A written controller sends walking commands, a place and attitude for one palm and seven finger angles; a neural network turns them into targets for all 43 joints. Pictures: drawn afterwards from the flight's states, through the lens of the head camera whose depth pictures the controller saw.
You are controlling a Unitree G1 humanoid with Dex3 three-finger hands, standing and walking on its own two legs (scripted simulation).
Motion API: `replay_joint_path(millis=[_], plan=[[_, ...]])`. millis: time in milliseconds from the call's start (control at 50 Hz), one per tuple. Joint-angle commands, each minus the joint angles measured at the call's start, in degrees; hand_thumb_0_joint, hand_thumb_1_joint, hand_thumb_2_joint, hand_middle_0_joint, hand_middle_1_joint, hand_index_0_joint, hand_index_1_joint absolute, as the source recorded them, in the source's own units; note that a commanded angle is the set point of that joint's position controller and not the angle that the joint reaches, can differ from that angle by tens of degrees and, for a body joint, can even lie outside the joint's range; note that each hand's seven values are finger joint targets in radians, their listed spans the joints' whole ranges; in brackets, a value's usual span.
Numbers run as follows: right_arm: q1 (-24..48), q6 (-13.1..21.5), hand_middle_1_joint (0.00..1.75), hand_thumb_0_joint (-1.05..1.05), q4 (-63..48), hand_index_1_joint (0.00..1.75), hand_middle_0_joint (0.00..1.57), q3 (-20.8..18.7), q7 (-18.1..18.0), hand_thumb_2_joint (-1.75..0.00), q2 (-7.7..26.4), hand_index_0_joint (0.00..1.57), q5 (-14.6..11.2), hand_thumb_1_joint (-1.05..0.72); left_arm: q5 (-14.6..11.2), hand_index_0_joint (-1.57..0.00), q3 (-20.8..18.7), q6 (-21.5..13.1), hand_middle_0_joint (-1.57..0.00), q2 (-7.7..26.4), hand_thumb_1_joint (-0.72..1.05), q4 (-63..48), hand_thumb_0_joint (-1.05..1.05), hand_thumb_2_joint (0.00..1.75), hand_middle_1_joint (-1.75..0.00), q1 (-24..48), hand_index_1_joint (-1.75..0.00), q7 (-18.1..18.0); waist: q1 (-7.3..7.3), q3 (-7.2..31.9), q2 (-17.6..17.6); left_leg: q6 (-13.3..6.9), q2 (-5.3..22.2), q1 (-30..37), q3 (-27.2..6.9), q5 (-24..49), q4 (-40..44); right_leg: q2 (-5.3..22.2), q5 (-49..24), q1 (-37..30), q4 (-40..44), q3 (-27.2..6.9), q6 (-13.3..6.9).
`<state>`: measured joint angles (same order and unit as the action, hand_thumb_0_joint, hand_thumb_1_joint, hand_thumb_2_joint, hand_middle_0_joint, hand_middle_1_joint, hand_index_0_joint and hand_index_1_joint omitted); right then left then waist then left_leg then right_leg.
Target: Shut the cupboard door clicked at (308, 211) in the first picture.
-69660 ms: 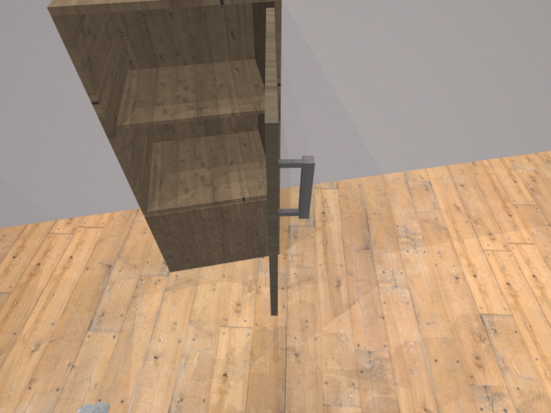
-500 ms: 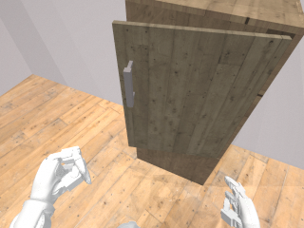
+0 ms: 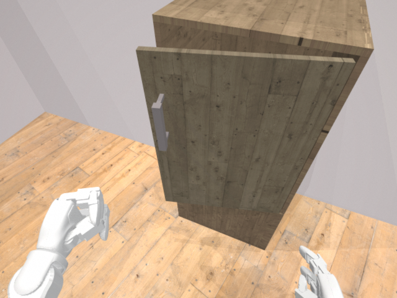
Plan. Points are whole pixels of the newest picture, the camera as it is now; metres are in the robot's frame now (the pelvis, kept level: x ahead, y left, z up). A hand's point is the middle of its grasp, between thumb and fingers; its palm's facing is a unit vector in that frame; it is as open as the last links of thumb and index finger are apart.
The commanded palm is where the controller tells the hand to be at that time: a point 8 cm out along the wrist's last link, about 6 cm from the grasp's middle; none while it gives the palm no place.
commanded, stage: raise the hand and make a fist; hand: left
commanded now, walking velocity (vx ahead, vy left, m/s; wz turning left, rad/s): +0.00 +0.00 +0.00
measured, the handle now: (162, 123) +0.49 +0.13 +0.09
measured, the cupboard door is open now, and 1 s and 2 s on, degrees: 16 16 16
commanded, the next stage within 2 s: bring the fist close to the handle in 0.20 s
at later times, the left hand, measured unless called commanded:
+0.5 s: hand (119, 215) +0.24 +0.16 +0.09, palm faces -0.06 -1.00 -0.05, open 3.1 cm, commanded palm +0.24 +0.21 +0.09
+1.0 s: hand (152, 171) +0.34 +0.12 +0.09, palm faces -0.08 -1.00 -0.03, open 3.1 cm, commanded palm +0.33 +0.17 +0.09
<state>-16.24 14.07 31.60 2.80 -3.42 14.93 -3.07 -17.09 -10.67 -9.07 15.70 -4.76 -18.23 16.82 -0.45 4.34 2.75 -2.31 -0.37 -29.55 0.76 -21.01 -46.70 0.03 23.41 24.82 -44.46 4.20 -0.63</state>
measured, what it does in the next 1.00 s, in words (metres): stands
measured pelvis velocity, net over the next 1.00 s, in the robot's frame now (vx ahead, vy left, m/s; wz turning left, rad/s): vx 0.00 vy -0.01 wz -0.02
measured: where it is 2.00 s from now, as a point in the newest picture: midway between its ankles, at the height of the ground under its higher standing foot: outside the picture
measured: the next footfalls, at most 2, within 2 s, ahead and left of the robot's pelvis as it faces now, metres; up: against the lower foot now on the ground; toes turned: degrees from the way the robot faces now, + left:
none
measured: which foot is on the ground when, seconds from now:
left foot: down 0.00-1.00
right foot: down 0.00-1.00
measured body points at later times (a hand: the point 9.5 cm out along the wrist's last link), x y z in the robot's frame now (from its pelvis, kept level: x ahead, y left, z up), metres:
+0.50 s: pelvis -0.01 -0.02 +0.00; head +0.00 -0.03 +0.45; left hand +0.24 +0.22 +0.09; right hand +0.17 -0.25 -0.08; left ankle +0.03 +0.09 -0.71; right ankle +0.00 -0.11 -0.71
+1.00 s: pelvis +0.00 -0.01 +0.00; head +0.03 -0.03 +0.45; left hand +0.34 +0.18 +0.10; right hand +0.14 -0.25 -0.09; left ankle +0.03 +0.09 -0.71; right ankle +0.00 -0.11 -0.71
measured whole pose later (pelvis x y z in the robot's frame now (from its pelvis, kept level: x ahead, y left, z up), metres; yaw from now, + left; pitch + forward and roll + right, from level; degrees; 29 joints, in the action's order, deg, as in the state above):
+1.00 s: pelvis +0.00 -0.01 +0.00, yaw -1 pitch +5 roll +0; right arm -15.2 9.1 34.9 2.1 -1.9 14.6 -2.7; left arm -11.3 -4.9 -10.6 11.4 17.4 9.2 8.2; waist 0.7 3.0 2.2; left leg -1.5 -0.2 -29.9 2.1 -20.1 -44.7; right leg -0.1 23.4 26.8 -45.0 2.8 -1.4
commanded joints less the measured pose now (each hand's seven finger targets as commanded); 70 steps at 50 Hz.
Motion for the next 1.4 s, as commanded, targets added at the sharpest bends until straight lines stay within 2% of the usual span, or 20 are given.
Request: replay_joint_path(millis=[0,80,280,420,480,520,600,620,720,800,820,980,1020,1060,1120,1220,1280,1320,1340,1380], plan=[[5.46,3.76,0.30,0.00,-9.59,0.30,0.20,-3.16,-0.16,-0.90,6.62,0.20,-0.16,-0.90,-1.45,-1.30,-4.39,-4.70,-1.30,7.65,0.90,-11.96,0.00,0.90,-1.50,6.31,-1.50,-0.08,-0.01,5.79,-1.07,0.82,0.14,5.80,-3.07,7.16,8.16,-1.00,-9.13,0.73,7.10,-1.29,-0.36],[5.48,3.77,0.30,0.00,-9.44,0.30,0.20,-3.21,-0.06,-0.90,6.51,0.20,-0.13,-0.90,-1.26,-1.30,-4.42,-5.85,-1.30,8.02,0.90,-12.73,0.00,0.90,-1.50,6.50,-1.50,-0.32,-0.15,6.76,0.66,0.73,0.01,5.92,-2.74,7.24,7.78,-0.67,-8.84,0.07,7.19,-2.12,-0.47],[5.81,3.79,0.30,0.00,-9.18,0.30,0.20,-3.26,-0.43,-0.90,6.47,0.20,-0.31,-0.90,-1.70,-1.30,-4.18,-6.46,-1.30,8.06,0.90,-11.70,0.00,0.90,-1.50,6.96,-1.50,0.31,0.32,6.54,-1.18,0.52,-0.12,4.64,-2.24,6.33,6.44,0.05,-6.65,0.22,8.40,-4.32,0.14],[5.74,3.56,0.30,0.00,-7.05,0.30,0.20,-2.94,-1.34,-0.90,7.06,0.20,-0.31,-0.90,-0.43,-1.30,-1.76,-5.71,-1.30,7.82,0.90,-5.45,0.00,0.90,-1.50,21.44,-1.50,-1.01,2.02,3.52,-3.05,0.41,-0.02,3.14,-2.81,1.96,6.46,0.31,0.38,3.08,10.07,-5.65,0.27],[5.97,3.31,0.30,0.00,-6.92,0.30,0.20,-2.82,-1.30,-0.90,6.77,0.20,-0.45,-0.90,0.32,-1.30,-0.55,-4.96,-1.30,7.06,0.90,-3.12,0.00,0.90,-1.50,25.80,-1.50,-1.42,1.76,6.29,-1.46,0.43,-0.12,4.77,-2.64,2.59,7.21,0.44,-1.08,2.20,9.65,-5.15,0.19],[5.69,2.82,0.30,0.00,-6.65,0.30,0.20,-2.85,-1.22,-0.90,7.00,0.20,-0.20,-0.90,0.34,-1.30,-3.08,-4.34,-1.30,9.35,0.90,-0.17,0.00,0.90,-1.50,26.39,-1.50,-1.79,0.87,7.96,-3.40,0.44,-0.09,4.39,-2.54,4.76,6.99,0.56,-3.78,-0.16,9.39,-5.70,0.14],[5.68,2.12,0.30,0.00,-6.80,0.30,0.20,-2.79,-0.44,-0.90,6.46,0.20,-0.32,-0.90,0.78,-1.30,-1.17,-3.93,-1.30,6.63,0.90,2.06,0.00,0.90,-1.50,29.32,-1.50,-2.58,0.47,9.71,-0.82,0.68,-0.17,6.75,-1.89,8.26,7.91,0.33,-10.55,-0.83,7.93,-3.88,-0.04],[5.39,1.86,0.30,0.00,-6.81,0.30,0.20,-2.88,-0.31,-0.90,6.64,0.20,-0.18,-0.90,0.88,-1.30,-1.81,-3.78,-1.30,7.13,0.90,3.21,0.00,0.90,-1.50,29.44,-1.50,-3.02,0.14,9.61,-2.74,0.65,-0.02,6.48,-2.15,9.08,7.91,0.19,-11.50,-1.52,7.68,-3.74,-0.11],[4.70,0.70,0.30,0.00,-6.71,0.30,0.20,-3.27,0.54,-0.90,6.77,0.20,0.01,-0.90,2.36,-1.30,0.23,-3.90,-1.30,4.96,0.90,5.71,0.00,0.90,-1.50,32.62,-1.50,-4.85,0.41,10.16,-4.02,0.56,0.13,7.78,-1.90,11.09,8.12,-0.12,-14.89,-1.13,6.95,-3.04,-0.11],[4.49,-0.41,0.30,0.00,-6.20,0.30,0.20,-3.41,0.92,-0.90,6.58,0.20,0.03,-0.90,3.63,-1.30,1.52,-4.54,-1.30,4.06,0.90,5.83,0.00,0.90,-1.50,38.60,-1.50,-6.55,1.30,10.88,-1.75,0.75,0.20,9.09,-1.65,10.58,8.22,-0.26,-14.58,0.44,6.51,-2.60,-0.15],[4.09,-0.83,0.30,0.00,-5.69,0.30,0.20,-3.38,0.90,-0.90,7.00,0.20,0.24,-0.90,3.98,-1.30,0.36,-4.59,-1.30,5.70,0.90,7.01,0.00,0.90,-1.50,39.86,-1.50,-7.14,1.19,11.00,-2.99,0.69,0.31,8.61,-1.94,10.61,8.20,-0.35,-14.41,0.04,6.45,-2.72,-0.26],[3.31,-2.80,0.30,0.00,-4.42,0.30,0.20,-3.69,1.44,-0.90,6.72,0.20,0.28,-0.90,5.44,-1.30,4.27,-5.31,-1.30,1.48,0.90,12.05,0.00,0.90,-1.50,48.29,-1.50,-9.45,2.27,13.23,-2.65,0.90,0.66,10.69,-2.08,12.68,7.74,-0.60,-16.88,1.27,5.55,-2.20,-0.33],[2.89,-3.61,0.30,0.00,-3.62,0.30,0.20,-3.75,1.36,-0.90,7.14,0.20,0.31,-0.90,5.98,-1.30,2.93,-5.05,-1.30,3.32,0.90,15.31,0.00,0.90,-1.50,51.04,-1.50,-10.13,2.50,12.34,-3.96,0.81,0.67,9.80,-2.14,12.06,7.62,-0.63,-16.41,1.56,5.93,-2.49,-0.38],[2.96,-4.06,0.30,0.00,-3.66,0.30,0.20,-3.71,1.48,-0.90,6.76,0.20,0.36,-0.90,6.07,-1.30,4.29,-5.11,-1.30,1.39,0.90,16.59,0.00,0.90,-1.50,54.71,-1.50,-10.61,2.76,13.67,-2.49,0.87,0.54,10.42,-2.01,12.19,7.45,-0.52,-16.79,1.89,5.69,-2.49,-0.39],[2.20,-5.24,0.30,0.00,-2.86,0.30,0.20,-3.77,1.37,-0.90,7.21,0.20,0.60,-0.90,6.39,-1.30,1.22,-5.50,-1.30,4.78,0.90,21.71,0.00,0.90,-1.50,57.85,-1.50,-11.30,2.41,14.09,-4.98,0.76,0.44,8.81,-1.76,11.99,7.19,-0.55,-17.13,0.67,5.81,-2.99,-0.30],[1.15,-6.24,0.30,0.00,-2.23,0.30,0.20,-4.05,1.88,-0.90,6.97,0.20,0.61,-0.90,6.67,-1.30,1.39,-7.35,-1.30,3.95,0.90,26.59,0.00,0.90,-1.50,62.15,-1.50,-11.28,2.53,16.44,-3.60,0.79,0.32,8.84,-1.30,14.11,5.93,-0.65,-20.28,0.54,4.80,-3.33,-0.36],[0.32,-6.97,0.30,0.00,-1.30,0.30,0.20,-4.13,2.00,-0.90,7.02,0.20,0.43,-0.90,6.87,-1.30,3.31,-7.92,-1.30,2.36,0.90,31.97,0.00,0.90,-1.50,69.26,-1.50,-11.05,4.53,13.76,-4.08,0.72,0.31,6.70,-1.34,10.36,5.64,-0.70,-16.84,3.84,5.31,-3.44,-0.08],[-0.57,-7.35,0.30,0.00,-1.56,0.30,0.20,-4.60,2.04,-0.90,7.66,0.20,0.73,-0.90,7.07,-1.30,-0.62,-8.57,-1.30,6.22,0.90,33.67,0.00,0.90,-1.50,67.19,-1.50,-11.27,2.71,17.07,-5.17,0.58,0.11,6.37,-1.17,11.17,5.47,-0.70,-17.52,1.15,4.96,-3.98,-0.21],[-0.08,-7.46,0.30,0.00,-2.42,0.30,0.20,-4.42,2.26,-0.90,7.26,0.20,0.63,-0.90,6.81,-1.30,0.58,-8.74,-1.30,4.47,0.90,33.06,0.00,0.90,-1.50,66.02,-1.50,-10.90,2.36,18.30,-2.92,0.58,-0.13,6.70,-0.75,11.83,5.54,-0.45,-18.73,0.29,4.84,-4.22,-0.27],[-0.76,-7.89,0.30,0.00,-2.14,0.30,0.20,-4.50,2.27,-0.90,7.36,0.20,0.60,-0.90,6.62,-1.30,-1.13,-9.37,-1.30,6.55,0.90,33.55,0.00,0.90,-1.50,66.89,-1.50,-10.52,2.35,18.56,-4.63,0.56,-0.02,5.74,-0.64,12.78,5.24,-0.48,-20.40,-0.77,4.46,-4.33,-0.20]])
